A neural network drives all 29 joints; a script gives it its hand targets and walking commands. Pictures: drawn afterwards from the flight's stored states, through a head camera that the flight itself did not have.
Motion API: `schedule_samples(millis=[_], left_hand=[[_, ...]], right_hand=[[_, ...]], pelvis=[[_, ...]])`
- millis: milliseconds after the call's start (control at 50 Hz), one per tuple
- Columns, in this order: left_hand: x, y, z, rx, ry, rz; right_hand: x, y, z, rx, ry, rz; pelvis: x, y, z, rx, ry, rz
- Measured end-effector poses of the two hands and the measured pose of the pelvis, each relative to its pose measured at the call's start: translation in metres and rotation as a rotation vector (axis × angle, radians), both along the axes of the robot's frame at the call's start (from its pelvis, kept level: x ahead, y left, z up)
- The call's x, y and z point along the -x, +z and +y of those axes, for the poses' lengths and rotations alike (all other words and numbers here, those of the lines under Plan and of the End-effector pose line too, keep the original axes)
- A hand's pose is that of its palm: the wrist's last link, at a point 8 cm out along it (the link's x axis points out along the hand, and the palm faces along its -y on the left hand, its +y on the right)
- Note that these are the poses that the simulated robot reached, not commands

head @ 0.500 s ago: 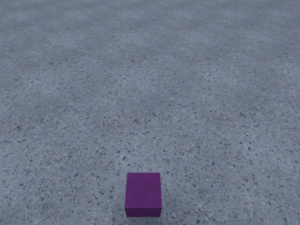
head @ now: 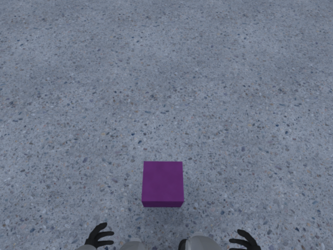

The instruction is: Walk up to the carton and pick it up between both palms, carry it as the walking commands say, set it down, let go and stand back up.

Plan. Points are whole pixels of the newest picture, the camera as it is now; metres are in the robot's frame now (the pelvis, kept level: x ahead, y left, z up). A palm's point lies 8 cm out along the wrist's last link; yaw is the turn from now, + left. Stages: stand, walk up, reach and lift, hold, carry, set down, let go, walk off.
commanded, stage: reach and lift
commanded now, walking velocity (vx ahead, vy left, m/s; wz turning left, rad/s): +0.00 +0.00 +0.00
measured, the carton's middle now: (162, 184) +0.42 +0.02 -0.65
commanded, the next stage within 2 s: none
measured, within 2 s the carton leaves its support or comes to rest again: neither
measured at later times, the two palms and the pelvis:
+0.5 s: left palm (89, 221) +0.20 +0.22 -0.15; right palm (240, 218) +0.21 -0.19 -0.15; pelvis -0.09 +0.03 -0.05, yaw -1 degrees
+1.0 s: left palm (102, 162) +0.37 +0.22 -0.18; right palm (222, 160) +0.39 -0.18 -0.19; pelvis -0.09 +0.00 -0.09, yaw +0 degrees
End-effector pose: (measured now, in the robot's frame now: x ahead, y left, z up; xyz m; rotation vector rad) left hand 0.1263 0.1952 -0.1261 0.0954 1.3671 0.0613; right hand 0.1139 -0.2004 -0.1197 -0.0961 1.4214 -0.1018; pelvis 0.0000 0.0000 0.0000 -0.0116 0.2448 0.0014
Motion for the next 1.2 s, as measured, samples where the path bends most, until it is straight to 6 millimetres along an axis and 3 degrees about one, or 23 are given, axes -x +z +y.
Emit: schedule_samples(millis=[60,140,200,260,400,460,580,680,820,920,1060,1200], left_hand=[[-0.002,-0.014,-0.002,0.009,-0.017,-0.048],[-0.034,-0.027,0.007,-0.021,-0.045,-0.175],[-0.063,-0.023,0.019,-0.054,-0.038,-0.280],[-0.077,-0.013,0.026,-0.072,-0.030,-0.340],[-0.057,-0.014,0.020,-0.023,-0.004,-0.295],[-0.059,-0.022,0.021,-0.032,-0.005,-0.291],[-0.112,-0.027,0.025,-0.062,-0.003,-0.377],[-0.160,-0.025,0.018,-0.060,0.017,-0.442],[-0.201,-0.039,0.013,-0.053,0.046,-0.496],[-0.225,-0.054,0.019,-0.055,0.059,-0.549],[-0.267,-0.060,0.030,-0.040,0.055,-0.655],[-0.302,-0.066,0.034,-0.024,0.032,-0.723]], right_hand=[[-0.003,-0.011,-0.006,0.017,-0.025,-0.081],[-0.029,-0.028,-0.011,0.017,-0.013,-0.201],[-0.052,-0.029,-0.009,0.002,0.016,-0.287],[-0.068,-0.023,-0.006,0.000,0.039,-0.344],[-0.071,-0.021,0.006,-0.017,0.049,-0.336],[-0.082,-0.028,0.009,-0.016,0.043,-0.340],[-0.132,-0.041,0.009,0.003,0.014,-0.401],[-0.170,-0.048,0.014,-0.006,0.013,-0.449],[-0.211,-0.061,0.024,0.003,0.021,-0.518],[-0.247,-0.065,0.024,0.030,0.016,-0.602],[-0.292,-0.067,0.026,0.032,0.009,-0.705],[-0.317,-0.081,0.041,-0.001,0.006,-0.749]], pelvis=[[0.007,-0.010,0.004,0.002,-0.006,0.063],[0.023,-0.027,0.011,-0.001,-0.011,0.127],[0.033,-0.036,0.015,0.001,-0.019,0.149],[0.042,-0.041,0.018,0.005,-0.026,0.144],[0.066,-0.044,0.025,0.001,-0.025,0.060],[0.082,-0.049,0.026,-0.001,-0.020,0.034],[0.114,-0.065,0.025,-0.002,-0.007,0.048],[0.126,-0.074,0.022,-0.006,-0.006,0.100],[0.120,-0.080,0.014,-0.028,-0.017,0.198],[0.108,-0.084,0.008,-0.034,-0.014,0.278],[0.085,-0.088,0.001,-0.032,-0.007,0.396],[0.064,-0.089,0.001,-0.023,0.001,0.504]])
